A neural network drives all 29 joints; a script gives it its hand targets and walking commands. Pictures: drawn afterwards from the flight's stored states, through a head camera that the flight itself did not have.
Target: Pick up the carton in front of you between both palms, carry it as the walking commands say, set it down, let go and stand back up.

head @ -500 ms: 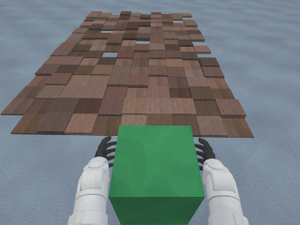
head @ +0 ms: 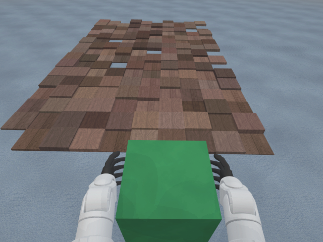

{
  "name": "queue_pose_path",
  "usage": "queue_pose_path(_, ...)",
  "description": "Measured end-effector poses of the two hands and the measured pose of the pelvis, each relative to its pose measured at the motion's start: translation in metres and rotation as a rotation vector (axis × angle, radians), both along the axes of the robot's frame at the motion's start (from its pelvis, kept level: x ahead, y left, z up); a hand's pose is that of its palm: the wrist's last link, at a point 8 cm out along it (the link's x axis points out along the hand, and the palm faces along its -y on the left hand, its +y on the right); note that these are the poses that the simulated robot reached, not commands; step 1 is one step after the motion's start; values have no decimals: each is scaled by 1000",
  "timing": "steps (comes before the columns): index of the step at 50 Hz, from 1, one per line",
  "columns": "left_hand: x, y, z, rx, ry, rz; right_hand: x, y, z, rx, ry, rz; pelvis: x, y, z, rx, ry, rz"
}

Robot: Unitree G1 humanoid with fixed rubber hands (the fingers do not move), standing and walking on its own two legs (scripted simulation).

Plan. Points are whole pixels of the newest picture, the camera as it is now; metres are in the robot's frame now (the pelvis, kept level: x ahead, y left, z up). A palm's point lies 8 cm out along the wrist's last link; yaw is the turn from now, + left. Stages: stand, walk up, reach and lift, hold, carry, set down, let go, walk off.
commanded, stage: reach and lift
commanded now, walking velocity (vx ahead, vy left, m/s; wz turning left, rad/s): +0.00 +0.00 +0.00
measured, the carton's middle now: (166, 197) +0.28 +0.00 -0.04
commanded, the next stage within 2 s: hold in 0.02 s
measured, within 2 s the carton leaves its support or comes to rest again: neither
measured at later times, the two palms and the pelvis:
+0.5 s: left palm (106, 179) +0.28 +0.15 +0.05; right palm (227, 181) +0.27 -0.15 +0.05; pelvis -0.01 +0.00 +0.00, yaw +0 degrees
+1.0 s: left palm (105, 158) +0.33 +0.16 +0.07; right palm (219, 158) +0.33 -0.14 +0.07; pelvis +0.05 +0.01 -0.02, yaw +1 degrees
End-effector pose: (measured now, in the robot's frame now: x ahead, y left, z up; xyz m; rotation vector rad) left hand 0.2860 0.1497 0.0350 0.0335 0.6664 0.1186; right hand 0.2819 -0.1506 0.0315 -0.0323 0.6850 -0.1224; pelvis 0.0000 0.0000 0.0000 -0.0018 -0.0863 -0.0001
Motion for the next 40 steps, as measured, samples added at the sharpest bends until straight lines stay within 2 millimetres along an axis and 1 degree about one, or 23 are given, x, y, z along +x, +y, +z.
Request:
queue_pose_path(3, -1, 0, 3, -1, -6, 2, -1, 0, 3, 1, -6, -1, -1, 0, 0, 0, -4, 0)
queue_pose_path(10, -5, 0, 17, -7, -34, 8, -4, 0, 17, 6, -34, -3, -4, 0, 1, 0, -25, 0)
queue_pose_path(18, -10, 1, 15, -13, -10, 14, -8, 1, 15, 12, -11, -6, -11, -1, 0, 0, -40, 2)
queue_pose_path(26, -9, 1, 16, -20, -19, 18, -7, 1, 16, 18, -19, -11, -15, 0, -1, 0, -39, 2)
queue_pose_path(35, -6, 1, 16, -16, -18, 16, -5, 1, 17, 13, -19, -8, -12, 0, -1, 0, -37, 1)
queue_pose_path(40, -1, 2, 18, -11, -31, 16, 1, 1, 18, 11, -32, -5, -5, 0, -4, 0, 34, 6)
